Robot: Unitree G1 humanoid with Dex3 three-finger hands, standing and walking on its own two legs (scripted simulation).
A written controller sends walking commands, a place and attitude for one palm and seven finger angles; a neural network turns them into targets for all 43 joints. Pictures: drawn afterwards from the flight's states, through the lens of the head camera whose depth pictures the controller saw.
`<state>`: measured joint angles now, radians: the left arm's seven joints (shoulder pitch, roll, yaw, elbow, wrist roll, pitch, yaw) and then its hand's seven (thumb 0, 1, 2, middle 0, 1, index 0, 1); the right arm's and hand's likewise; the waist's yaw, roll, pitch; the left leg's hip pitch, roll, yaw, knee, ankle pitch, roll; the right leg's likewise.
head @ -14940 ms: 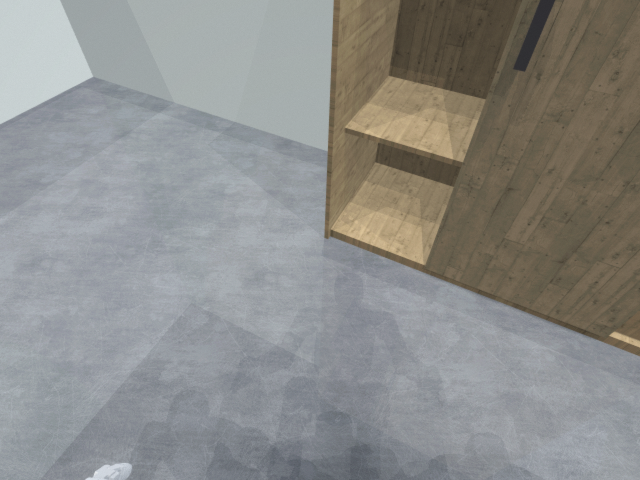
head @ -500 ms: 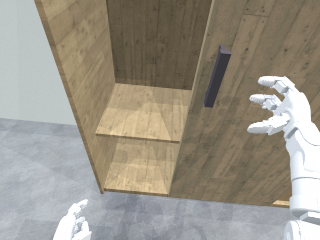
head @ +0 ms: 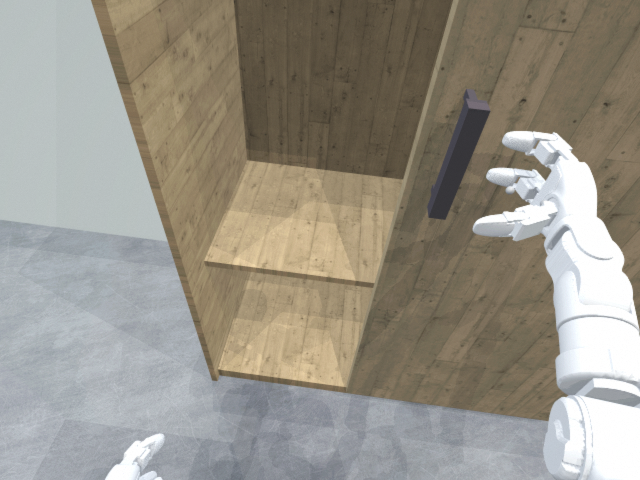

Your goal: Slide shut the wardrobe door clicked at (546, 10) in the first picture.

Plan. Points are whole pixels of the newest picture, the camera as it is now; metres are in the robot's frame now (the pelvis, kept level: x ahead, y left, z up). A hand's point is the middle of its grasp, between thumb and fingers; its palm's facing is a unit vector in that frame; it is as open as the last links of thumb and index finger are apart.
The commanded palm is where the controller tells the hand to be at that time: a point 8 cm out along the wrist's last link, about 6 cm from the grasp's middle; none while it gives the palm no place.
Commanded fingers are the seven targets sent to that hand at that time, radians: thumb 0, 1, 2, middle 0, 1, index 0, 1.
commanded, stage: move the hooked fingers beside the handle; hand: right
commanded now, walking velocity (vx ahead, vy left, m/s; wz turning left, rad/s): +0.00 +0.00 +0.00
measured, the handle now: (452, 156) +0.51 -0.12 +0.18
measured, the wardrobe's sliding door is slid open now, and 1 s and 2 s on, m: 0.41 0.41 0.41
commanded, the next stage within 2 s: feel for the door with the fingertips in 0.94 s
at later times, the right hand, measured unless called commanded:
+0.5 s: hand (509, 187) +0.45 -0.18 +0.18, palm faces +0.06 +1.00 -0.02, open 14.0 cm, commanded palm +0.42 -0.24 +0.19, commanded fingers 0.00 0.50 -0.30 0.30 1.20 0.30 1.20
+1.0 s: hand (507, 182) +0.45 -0.18 +0.19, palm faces +0.05 +1.00 +0.00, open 14.0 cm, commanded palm +0.42 -0.23 +0.18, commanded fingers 0.00 0.50 -0.30 0.30 1.20 0.30 1.20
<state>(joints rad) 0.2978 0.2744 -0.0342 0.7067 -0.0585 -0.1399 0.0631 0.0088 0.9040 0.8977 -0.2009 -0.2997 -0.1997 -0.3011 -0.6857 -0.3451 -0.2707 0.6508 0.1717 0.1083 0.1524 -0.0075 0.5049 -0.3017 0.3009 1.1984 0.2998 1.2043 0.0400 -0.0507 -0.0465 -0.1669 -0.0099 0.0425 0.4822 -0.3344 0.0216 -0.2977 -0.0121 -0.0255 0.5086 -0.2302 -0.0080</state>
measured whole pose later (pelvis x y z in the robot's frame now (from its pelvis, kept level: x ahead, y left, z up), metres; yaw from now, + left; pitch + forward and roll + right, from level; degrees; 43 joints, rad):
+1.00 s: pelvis +0.00 -0.01 +0.00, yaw +1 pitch +3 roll +1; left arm 0.34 0.28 -0.02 0.70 -0.05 -0.12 0.04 0.01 0.90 0.90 -0.20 -0.30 -0.20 -0.30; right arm -0.78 -0.36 -0.30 0.83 0.15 -0.01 0.15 -0.01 0.50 -0.30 0.30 1.20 0.30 1.20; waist 0.06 -0.05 -0.07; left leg -0.23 -0.01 0.03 0.52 -0.35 0.01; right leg -0.36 -0.01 -0.04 0.56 -0.25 -0.02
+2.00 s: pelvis -0.01 +0.00 -0.01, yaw +0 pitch +4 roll +1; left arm 0.39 0.28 0.00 0.75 -0.05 -0.12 0.03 0.01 0.91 0.90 -0.20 -0.30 -0.20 -0.30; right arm -0.90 -0.34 -0.27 0.96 0.12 -0.06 0.07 -0.01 0.51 -0.30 0.35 1.25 0.33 1.23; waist 0.08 -0.05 -0.05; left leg -0.27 -0.02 0.04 0.54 -0.34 0.02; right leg -0.40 -0.02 -0.02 0.57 -0.24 -0.01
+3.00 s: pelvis +0.00 +0.00 +0.00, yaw +0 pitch +3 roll +1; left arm 0.33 0.27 -0.01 0.71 -0.05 -0.10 0.03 0.01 0.91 0.90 -0.20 -0.30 -0.20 -0.30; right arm -0.81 -0.31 -0.25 0.82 0.14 0.01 0.06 -0.01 0.51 -0.30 0.30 1.20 0.30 1.20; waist 0.06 -0.05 -0.05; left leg -0.24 -0.02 0.04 0.53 -0.34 0.02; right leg -0.37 -0.02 -0.03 0.56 -0.25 -0.01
